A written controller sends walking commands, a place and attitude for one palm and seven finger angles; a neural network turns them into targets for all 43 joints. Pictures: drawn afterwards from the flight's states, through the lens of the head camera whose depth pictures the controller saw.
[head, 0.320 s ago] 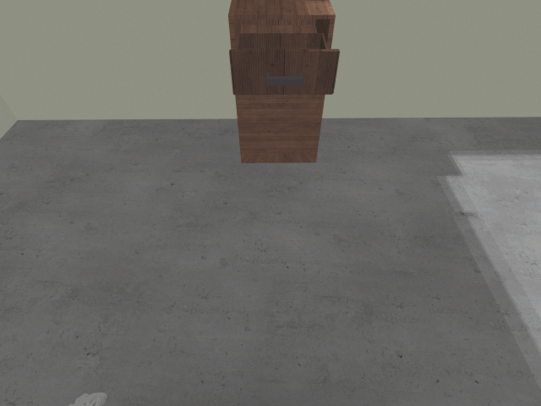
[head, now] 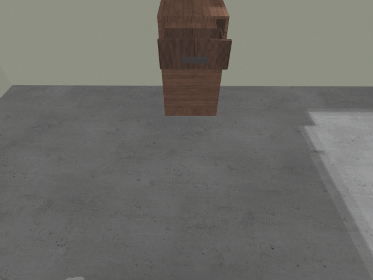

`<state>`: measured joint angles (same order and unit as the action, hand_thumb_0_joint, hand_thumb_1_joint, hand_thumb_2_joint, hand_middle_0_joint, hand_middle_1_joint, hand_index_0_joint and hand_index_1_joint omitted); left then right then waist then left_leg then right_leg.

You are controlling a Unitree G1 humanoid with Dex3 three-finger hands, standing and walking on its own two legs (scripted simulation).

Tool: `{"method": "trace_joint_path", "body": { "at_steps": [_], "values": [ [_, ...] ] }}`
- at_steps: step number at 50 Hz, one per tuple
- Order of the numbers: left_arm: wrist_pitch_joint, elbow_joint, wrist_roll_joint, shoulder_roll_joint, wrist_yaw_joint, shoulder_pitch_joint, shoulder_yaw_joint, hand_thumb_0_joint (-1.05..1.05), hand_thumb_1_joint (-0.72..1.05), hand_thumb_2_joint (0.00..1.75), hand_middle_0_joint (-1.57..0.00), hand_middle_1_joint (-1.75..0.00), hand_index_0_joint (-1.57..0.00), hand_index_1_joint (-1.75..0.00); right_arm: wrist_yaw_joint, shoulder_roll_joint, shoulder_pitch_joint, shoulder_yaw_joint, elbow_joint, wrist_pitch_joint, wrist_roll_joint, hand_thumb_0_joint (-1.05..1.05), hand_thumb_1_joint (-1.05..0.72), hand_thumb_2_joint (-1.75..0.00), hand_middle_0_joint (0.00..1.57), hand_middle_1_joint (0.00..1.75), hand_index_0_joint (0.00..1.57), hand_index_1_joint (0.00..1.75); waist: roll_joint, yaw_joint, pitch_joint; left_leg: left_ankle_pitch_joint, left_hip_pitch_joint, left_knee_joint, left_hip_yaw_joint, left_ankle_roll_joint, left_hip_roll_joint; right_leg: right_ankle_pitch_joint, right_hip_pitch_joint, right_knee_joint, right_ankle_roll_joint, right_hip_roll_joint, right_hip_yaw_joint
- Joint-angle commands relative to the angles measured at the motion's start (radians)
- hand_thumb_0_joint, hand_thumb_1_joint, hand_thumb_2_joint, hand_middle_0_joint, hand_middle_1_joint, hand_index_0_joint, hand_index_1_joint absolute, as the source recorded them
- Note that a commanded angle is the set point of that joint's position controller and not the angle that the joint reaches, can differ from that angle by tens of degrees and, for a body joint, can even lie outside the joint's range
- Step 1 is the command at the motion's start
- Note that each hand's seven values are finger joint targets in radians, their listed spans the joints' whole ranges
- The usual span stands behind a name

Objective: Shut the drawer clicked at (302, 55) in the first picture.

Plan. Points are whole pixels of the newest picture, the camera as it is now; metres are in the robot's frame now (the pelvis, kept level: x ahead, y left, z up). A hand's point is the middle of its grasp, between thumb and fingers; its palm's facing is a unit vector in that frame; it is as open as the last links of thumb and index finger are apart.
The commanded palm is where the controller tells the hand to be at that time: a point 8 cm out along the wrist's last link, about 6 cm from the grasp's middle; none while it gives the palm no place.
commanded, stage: stand and wait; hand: left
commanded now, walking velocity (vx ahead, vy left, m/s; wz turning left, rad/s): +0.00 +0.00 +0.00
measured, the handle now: (194, 58) +1.18 +0.03 -0.09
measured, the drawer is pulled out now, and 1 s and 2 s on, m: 0.30 0.30 0.30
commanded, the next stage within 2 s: look at it before walking up in 0.50 s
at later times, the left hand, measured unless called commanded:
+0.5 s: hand out of the picture +0.06 +0.25 -0.15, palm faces -0.02 -0.94 -0.34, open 7.4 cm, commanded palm none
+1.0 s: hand out of the picture +0.06 +0.24 -0.15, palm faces -0.03 -0.94 -0.33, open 7.4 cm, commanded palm none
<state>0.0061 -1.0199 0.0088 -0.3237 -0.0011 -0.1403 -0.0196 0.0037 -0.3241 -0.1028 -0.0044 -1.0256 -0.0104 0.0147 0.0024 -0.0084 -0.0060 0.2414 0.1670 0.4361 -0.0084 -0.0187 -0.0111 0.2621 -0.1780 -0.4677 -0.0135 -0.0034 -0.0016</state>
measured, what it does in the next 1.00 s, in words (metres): stands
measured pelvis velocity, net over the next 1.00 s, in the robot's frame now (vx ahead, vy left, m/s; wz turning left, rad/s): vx -0.01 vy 0.00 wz -0.01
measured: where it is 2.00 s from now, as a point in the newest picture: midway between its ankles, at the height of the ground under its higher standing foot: outside the picture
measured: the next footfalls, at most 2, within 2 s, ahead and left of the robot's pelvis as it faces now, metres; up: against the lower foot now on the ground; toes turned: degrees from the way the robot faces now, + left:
none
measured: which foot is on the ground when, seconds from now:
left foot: down 0.00-1.00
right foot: down 0.00-1.00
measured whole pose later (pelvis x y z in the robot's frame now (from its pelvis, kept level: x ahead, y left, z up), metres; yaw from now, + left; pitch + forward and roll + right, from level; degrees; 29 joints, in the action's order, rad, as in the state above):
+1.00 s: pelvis -0.01 +0.00 +0.00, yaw -1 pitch -2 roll +0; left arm 0.01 -1.09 0.01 -0.33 0.00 -0.16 -0.01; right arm 0.00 -0.33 -0.14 0.00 -1.11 -0.01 0.01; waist -0.01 -0.01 -0.02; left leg 0.20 0.15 0.38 0.00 -0.02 -0.02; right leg 0.20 -0.16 -0.39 -0.01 -0.01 0.01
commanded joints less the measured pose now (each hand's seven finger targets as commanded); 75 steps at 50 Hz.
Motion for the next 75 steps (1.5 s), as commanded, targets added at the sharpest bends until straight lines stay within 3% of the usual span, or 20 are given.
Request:
{"method": "trace_joint_path", "body": {
  "at_steps": [1,20,61,63,64,66,69,71,72,73,74,75],
  "values": [
    [0.024,0.057,0.001,-0.221,-0.012,0.037,0.057,0.0,0.9,0.9,-0.2,-0.3,-0.2,-0.3,-0.019,-0.195,0.041,0.042,0.054,-0.022,0.002,0.0,-0.9,-0.9,0.2,0.3,0.2,0.3,-0.02,0.009,0.052,-0.158,-0.013,-0.062,-0.065,0.044,-0.094,-0.172,0.008,0.108,-0.028,0.126,0.115],
    [0.021,-0.001,0.0,-0.217,-0.01,0.025,0.052,0.0,0.9,0.9,-0.2,-0.3,-0.2,-0.3,-0.018,-0.202,0.002,0.036,-0.016,-0.023,-0.002,0.0,-0.9,-0.9,0.2,0.3,0.2,0.3,-0.008,0.007,0.02,-0.11,0.0,-0.105,-0.077,0.039,-0.104,-0.086,0.004,0.146,-0.024,0.119,0.122],
    [0.023,-0.017,0.002,-0.204,-0.011,0.004,0.049,0.0,0.9,0.9,-0.2,-0.3,-0.2,-0.3,-0.018,-0.197,0.002,0.034,-0.032,-0.025,-0.004,0.0,-0.9,-0.9,0.2,0.3,0.2,0.3,0.001,0.005,0.019,-0.134,-0.032,-0.134,-0.079,0.038,-0.113,-0.133,0.012,0.165,-0.015,0.117,0.122],
    [0.003,-0.046,0.002,-0.09,-0.013,-0.065,0.027,0.0,0.9,0.9,-0.2,-0.3,-0.2,-0.3,-0.015,-0.079,-0.064,0.01,-0.059,-0.011,0.004,0.0,-0.9,-0.9,0.2,0.3,0.2,0.3,-0.012,0.005,0.02,-0.01,-0.035,-0.104,-0.042,0.021,-0.105,0.013,-0.007,0.157,-0.007,0.105,0.131],
    [-0.005,-0.047,0.006,-0.087,-0.01,-0.087,0.03,0.0,0.9,0.9,-0.2,-0.3,-0.2,-0.3,-0.014,-0.072,-0.092,0.014,-0.062,-0.006,0.006,0.0,-0.9,-0.9,0.2,0.3,0.2,0.3,-0.018,0.004,0.009,0.104,-0.023,-0.088,-0.029,0.024,-0.1,0.127,-0.031,0.154,-0.015,0.095,0.147],
    [-0.015,-0.03,0.011,-0.096,0.002,-0.105,0.043,0.0,0.9,0.9,-0.2,-0.3,-0.2,-0.3,-0.012,-0.085,-0.107,0.027,-0.048,-0.001,0.01,0.0,-0.9,-0.9,0.2,0.3,0.2,0.3,-0.025,0.002,-0.09,0.293,0.055,-0.082,-0.022,0.032,-0.097,0.296,-0.114,0.15,-0.033,0.077,0.183],
    [-0.013,0.009,0.015,-0.081,0.014,-0.134,0.062,0.0,0.9,0.9,-0.2,-0.3,-0.2,-0.3,-0.013,-0.098,-0.154,0.048,-0.022,-0.008,0.01,0.0,-0.9,-0.9,0.2,0.3,0.2,0.3,0.006,0.01,-0.136,0.38,0.059,-0.077,-0.059,0.065,-0.136,0.334,-0.207,0.063,-0.056,0.038,0.184],
    [-0.002,0.037,0.013,-0.039,0.021,-0.141,0.067,0.0,0.9,0.9,-0.2,-0.3,-0.2,-0.3,-0.018,-0.116,-0.204,0.065,-0.013,-0.02,0.009,0.0,-0.9,-0.9,0.2,0.3,0.2,0.3,0.098,0.026,-0.133,0.414,-0.011,-0.14,-0.162,0.118,-0.222,0.258,-0.302,-0.104,-0.046,-0.018,0.108],
    [0.006,0.051,0.014,-0.011,0.024,-0.14,0.068,0.0,0.9,0.9,-0.2,-0.3,-0.2,-0.3,-0.02,-0.134,-0.22,0.077,-0.009,-0.027,0.007,0.0,-0.9,-0.9,0.2,0.3,0.2,0.3,0.144,0.029,-0.119,0.399,-0.049,-0.179,-0.22,0.153,-0.295,0.189,-0.337,-0.211,-0.032,-0.039,0.038],
    [0.011,0.068,0.013,0.009,0.028,-0.113,0.071,0.0,0.9,0.9,-0.2,-0.3,-0.2,-0.3,-0.019,-0.136,-0.232,0.085,-0.006,-0.034,0.005,0.0,-0.9,-0.9,0.2,0.3,0.2,0.3,0.176,0.036,-0.114,0.351,-0.053,-0.206,-0.231,0.184,-0.348,0.19,-0.348,-0.282,-0.02,-0.011,-0.014],
    [0.012,0.082,0.014,0.014,0.03,-0.096,0.075,0.0,0.9,0.9,-0.2,-0.3,-0.2,-0.3,-0.019,-0.124,-0.235,0.087,-0.004,-0.039,0.006,0.0,-0.9,-0.9,0.2,0.3,0.2,0.3,0.163,0.039,-0.123,0.284,-0.054,-0.204,-0.217,0.198,-0.367,0.21,-0.358,-0.305,-0.015,0.015,-0.016],
    [0.017,0.083,0.015,0.03,0.033,-0.104,0.078,0.0,0.9,0.9,-0.2,-0.3,-0.2,-0.3,-0.019,-0.109,-0.227,0.086,-0.001,-0.042,0.008,0.0,-0.9,-0.9,0.2,0.3,0.2,0.3,0.149,0.027,-0.13,0.197,-0.031,-0.174,-0.164,0.191,-0.363,0.212,-0.322,-0.28,-0.012,0.035,-0.028]
  ]
}}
